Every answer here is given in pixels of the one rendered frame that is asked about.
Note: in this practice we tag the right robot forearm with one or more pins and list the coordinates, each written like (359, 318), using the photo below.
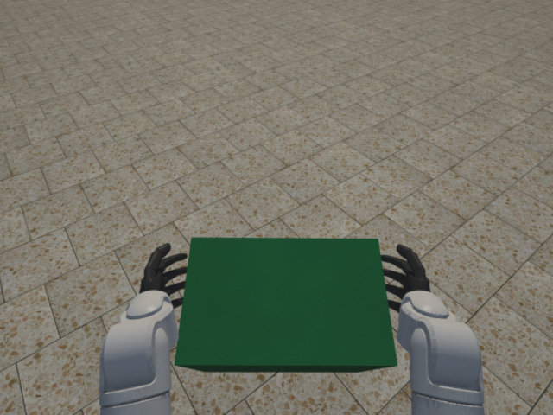
(445, 359)

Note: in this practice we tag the right robot hand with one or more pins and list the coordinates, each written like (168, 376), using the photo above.
(414, 278)

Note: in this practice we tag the carton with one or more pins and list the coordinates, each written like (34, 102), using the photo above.
(285, 305)

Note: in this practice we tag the left robot forearm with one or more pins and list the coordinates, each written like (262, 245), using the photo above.
(134, 372)

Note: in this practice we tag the left robot hand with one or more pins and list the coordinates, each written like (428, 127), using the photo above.
(154, 279)

